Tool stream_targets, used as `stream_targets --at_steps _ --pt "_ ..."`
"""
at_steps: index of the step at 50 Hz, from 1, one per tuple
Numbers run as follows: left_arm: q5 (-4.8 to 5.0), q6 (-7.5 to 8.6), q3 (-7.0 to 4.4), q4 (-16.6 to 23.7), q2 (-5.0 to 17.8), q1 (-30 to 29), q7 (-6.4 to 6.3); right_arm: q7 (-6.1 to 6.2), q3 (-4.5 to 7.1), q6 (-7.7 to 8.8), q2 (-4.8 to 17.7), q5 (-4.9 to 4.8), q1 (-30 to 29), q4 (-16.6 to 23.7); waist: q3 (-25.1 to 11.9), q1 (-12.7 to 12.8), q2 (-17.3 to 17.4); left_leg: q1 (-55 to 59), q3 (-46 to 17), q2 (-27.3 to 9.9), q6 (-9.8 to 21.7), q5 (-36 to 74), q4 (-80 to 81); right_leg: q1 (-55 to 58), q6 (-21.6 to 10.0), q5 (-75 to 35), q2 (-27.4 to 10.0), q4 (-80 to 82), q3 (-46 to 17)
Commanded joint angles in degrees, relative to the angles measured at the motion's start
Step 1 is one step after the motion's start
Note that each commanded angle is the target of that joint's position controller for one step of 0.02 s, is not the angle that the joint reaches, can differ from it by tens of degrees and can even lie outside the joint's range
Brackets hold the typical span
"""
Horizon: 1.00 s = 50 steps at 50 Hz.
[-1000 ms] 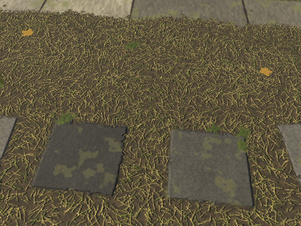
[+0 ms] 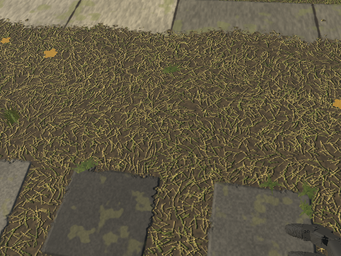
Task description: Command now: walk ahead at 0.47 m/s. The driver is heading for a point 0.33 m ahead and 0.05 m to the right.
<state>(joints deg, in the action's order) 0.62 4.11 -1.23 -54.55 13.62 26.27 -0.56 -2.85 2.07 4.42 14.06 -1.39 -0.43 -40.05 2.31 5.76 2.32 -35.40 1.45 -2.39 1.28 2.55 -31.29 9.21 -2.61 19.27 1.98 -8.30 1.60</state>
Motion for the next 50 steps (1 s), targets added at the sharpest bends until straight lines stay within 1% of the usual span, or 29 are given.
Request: stream_targets --at_steps 1,2,3,4,5,6,7,8,9,10,11,13,15,18,21,23,25,26,27,28,29,30,31,33,35,36,37,41,50 --pt "0.21 -0.03 -2.80 1.67 11.40 0.44 -0.52 -0.57 1.39 1.51 5.63 -0.02 -5.86 5.56 3.30 -3.63 -7.89 2.67 0.82 2.13 2.70 -2.36 2.58 -1.92 -6.18 -42.23 -16.32 -3.66 -4.78" --pt "0.01 -0.36 -3.16 1.80 12.28 -0.01 -0.63 -0.34 2.04 1.38 7.07 0.10 -2.61 4.75 0.11 -5.69 -9.17 7.29 1.79 3.73 3.84 -4.73 1.93 -0.34 -5.63 -52.85 -16.39 -8.29 -4.50" --pt "-0.32 -0.97 -3.29 2.01 12.55 -0.97 -0.69 0.10 3.14 1.18 9.09 0.03 4.88 2.64 -5.02 -9.82 -9.68 16.65 3.15 5.49 5.57 -5.20 2.44 -0.74 -4.72 -61.62 -15.20 -17.19 -3.22" --pt "-0.65 -1.28 -2.96 2.61 11.99 -1.74 -0.80 0.86 4.21 0.82 11.26 0.10 14.84 -0.24 -11.07 -14.49 -9.16 32.42 1.07 3.43 7.71 -3.29 1.93 -8.62 -3.10 -59.32 -13.22 -29.37 -2.35" --pt "-1.47 -0.80 -1.55 4.17 7.17 2.19 -0.46 1.48 5.38 0.42 15.93 1.58 23.96 -2.12 -20.67 -14.38 0.72 56.39 -18.12 -10.69 14.11 -7.92 -0.25 -29.45 -0.61 -35.74 -7.05 -50.54 -0.68" --pt "-0.53 0.46 0.03 2.79 2.49 6.34 0.24 1.19 4.65 0.33 13.78 0.93 25.11 -3.31 -28.91 -12.01 11.91 64.60 -44.06 -20.68 20.68 -19.93 10.17 -42.37 1.21 11.48 2.26 -67.05 -6.34" --pt "1.36 1.87 -1.97 4.53 9.57 0.04 0.75 1.28 3.48 0.23 10.00 0.46 21.27 -3.35 -19.96 -12.95 7.14 57.03 -41.29 -18.16 17.64 -26.52 14.50 -48.43 0.08 11.01 -1.37 -71.48 -10.76" --pt "2.82 2.48 -2.35 6.69 10.96 -5.68 0.88 1.56 2.95 0.28 8.38 0.68 16.48 -2.72 -10.81 -11.44 4.10 46.86 -31.38 -16.70 15.27 -24.44 16.29 -49.76 -0.67 6.41 -4.30 -70.30 -8.74" --pt "2.15 2.61 -2.23 7.36 9.83 -8.58 0.47 1.30 2.54 0.80 7.51 1.27 12.38 -2.74 -4.76 -8.97 -1.31 36.44 -24.90 -14.51 14.12 -13.06 18.41 -47.59 -0.27 2.19 -6.74 -66.26 -7.05" --pt "0.94 2.04 -2.73 7.00 9.56 -8.23 0.01 1.10 2.11 1.44 5.96 1.91 9.84 -2.60 -3.22 -6.51 -1.21 30.66 -19.06 -12.18 13.10 -1.33 18.89 -43.76 0.27 0.22 -8.55 -62.94 -6.91" --pt "0.45 1.24 -2.64 6.30 8.34 -5.92 -0.12 0.92 1.99 1.73 5.61 2.34 8.81 -2.96 -3.23 -4.69 -0.05 26.56 -15.19 -10.92 13.11 7.19 19.62 -39.54 1.07 -0.06 -9.11 -61.75 -6.97" --pt "-0.03 -0.05 -2.24 5.80 5.91 -3.42 -0.45 0.67 1.89 2.49 5.81 2.12 8.66 -4.60 -3.39 -2.77 0.42 21.65 -9.75 -10.15 13.93 20.22 20.24 -36.02 2.83 -0.11 -9.02 -57.40 -5.78" --pt "-0.70 -0.65 -1.97 7.49 5.36 -6.44 -0.74 1.19 2.09 2.56 7.56 2.22 8.35 -5.97 -2.56 -2.40 1.21 19.38 -5.50 -9.08 13.88 26.18 20.63 -36.55 4.43 -4.02 -8.86 -49.66 -4.65" --pt "-1.14 -0.65 -1.14 8.82 4.28 -12.33 -0.22 2.19 2.14 1.43 8.75 2.16 9.60 -7.35 -4.14 -4.63 1.39 19.84 -0.73 -5.89 11.74 24.55 19.65 -33.10 4.69 -16.22 -7.64 -35.72 -2.76" --pt "-0.69 -0.79 -1.36 9.87 5.70 -16.81 0.22 2.50 2.10 0.31 10.00 1.68 12.63 -9.54 -5.25 -6.61 1.15 24.11 -2.17 -7.33 10.91 18.80 18.24 -31.45 4.36 -21.45 -6.25 -28.43 -3.34" --pt "-0.98 -0.78 -1.81 10.66 7.19 -18.52 0.37 2.65 2.05 -0.47 10.24 1.22 12.73 -10.53 -5.10 -6.58 1.52 26.66 -3.88 -8.65 10.11 15.47 15.30 -31.07 3.27 -18.79 -5.64 -25.19 -3.91" --pt "-1.58 -0.59 -2.40 10.00 8.07 -16.54 0.43 2.93 1.72 -1.21 9.47 0.53 11.77 -11.10 -5.60 -4.52 0.91 27.10 -4.58 -7.60 7.74 9.59 9.83 -26.13 1.56 -20.89 -4.47 -18.57 -3.08" --pt "-1.90 -0.47 -3.03 9.40 10.07 -15.06 0.10 3.00 1.16 -1.25 7.70 1.01 14.49 -11.91 -6.32 -4.59 -1.48 26.26 -3.93 -4.70 5.11 5.31 5.87 -21.02 0.26 -32.19 -6.05 -14.94 -4.72" --pt "-2.24 -0.63 -3.74 9.82 13.92 -14.45 -0.33 2.93 0.48 -0.72 5.81 2.70 19.54 -12.25 -10.25 -7.39 -7.70 21.52 -1.97 -0.59 2.21 -7.58 -0.18 -11.70 -2.83 -52.17 -13.00 -18.74 -10.54" --pt "-2.39 -1.46 -2.87 9.18 10.95 -14.23 -0.52 3.06 -0.64 -0.81 2.19 2.56 24.96 -13.99 -15.02 -8.76 -14.82 16.14 -0.67 2.26 -0.92 -25.66 -5.94 -5.55 -10.34 -53.19 -19.25 -19.30 -17.73" --pt "-1.76 -2.07 -1.77 8.80 6.28 -13.90 -0.16 3.49 -0.39 -1.81 4.28 1.76 21.89 -13.94 -15.21 -6.61 -13.35 15.94 -2.06 2.09 -2.11 -32.50 -7.89 -8.28 -12.30 -42.61 -19.68 -16.38 -20.73" --pt "-1.66 -2.36 -1.31 8.46 5.44 -15.48 0.16 3.91 0.03 -2.94 5.70 1.06 18.68 -13.10 -12.93 -6.70 -11.98 14.97 -2.66 1.54 -2.29 -32.83 -7.72 -11.43 -11.32 -31.52 -18.29 -14.11 -20.83" --pt "-1.76 -2.59 -1.31 8.55 5.95 -17.66 0.29 4.43 0.18 -4.11 5.67 1.05 17.48 -13.39 -11.17 -7.29 -11.02 15.50 -3.02 0.89 -2.37 -30.55 -6.11 -14.60 -9.81 -23.26 -17.19 -12.60 -20.34" --pt "-1.63 -2.81 -1.67 9.41 7.62 -23.68 0.21 4.98 0.18 -5.72 5.53 1.98 18.03 -14.42 -8.19 -9.74 -10.68 23.04 -3.11 0.09 -1.92 -20.11 2.42 -24.25 -5.52 -9.63 -13.80 -10.37 -16.15" --pt "-1.32 -2.95 -1.70 8.91 7.18 -24.18 0.05 4.81 0.14 -6.04 6.66 2.47 17.47 -15.11 -4.34 -8.74 -8.09 23.60 -3.01 -0.51 -0.80 -18.32 6.69 -28.03 -1.11 3.52 -8.55 -9.89 -10.00" --pt "-1.31 -2.83 -1.64 8.70 6.85 -23.71 -0.02 4.77 0.44 -5.66 7.86 1.96 16.76 -15.74 -1.99 -7.42 -4.86 20.61 -2.68 -0.15 -0.18 -21.03 6.21 -26.50 -0.12 2.50 -6.74 -10.79 -8.10" --pt "-1.44 -2.49 -1.54 8.00 6.54 -22.99 -0.12 4.76 0.27 -5.12 6.99 1.76 15.76 -15.91 -2.22 -7.20 -3.77 20.22 -2.79 -0.33 -0.08 -19.81 6.78 -24.35 -0.02 -2.63 -6.44 -12.61 -7.99" --pt "-0.67 -1.85 -1.87 5.72 6.40 -20.39 -0.37 4.63 0.25 -3.43 6.67 1.66 15.85 -17.58 -7.10 -6.43 -1.36 22.05 -3.15 -0.81 -1.18 -9.25 6.82 -16.35 -2.47 -29.42 -5.91 -19.65 -5.92" --pt "-0.60 -3.65 -2.21 2.59 5.74 -21.81 -0.27 5.01 -0.19 -4.58 5.94 1.58 16.56 -20.01 -4.24 -6.67 -2.12 22.39 -2.39 -0.33 -1.05 -10.38 7.09 -17.35 -2.22 -26.16 -4.76 -19.82 -4.56"
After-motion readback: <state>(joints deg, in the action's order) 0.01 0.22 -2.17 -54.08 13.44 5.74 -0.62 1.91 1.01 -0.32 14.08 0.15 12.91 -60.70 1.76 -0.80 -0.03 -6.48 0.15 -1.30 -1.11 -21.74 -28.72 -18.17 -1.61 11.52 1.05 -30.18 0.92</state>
